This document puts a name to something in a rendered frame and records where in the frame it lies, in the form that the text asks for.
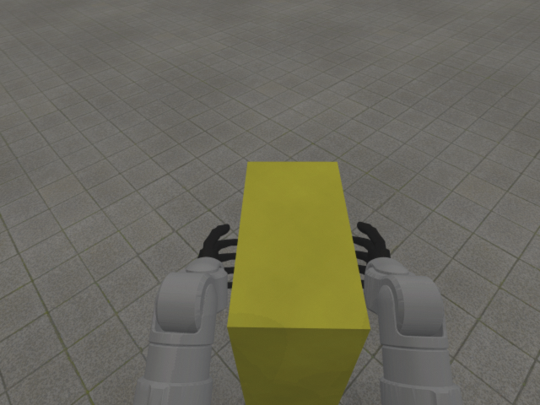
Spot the carton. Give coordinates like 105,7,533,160
227,162,370,405

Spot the robot right forearm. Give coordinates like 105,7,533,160
364,257,463,405

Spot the robot left forearm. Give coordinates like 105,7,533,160
133,257,228,405

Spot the robot right hand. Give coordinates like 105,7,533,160
352,222,391,288

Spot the robot left hand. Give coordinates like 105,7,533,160
198,224,238,289

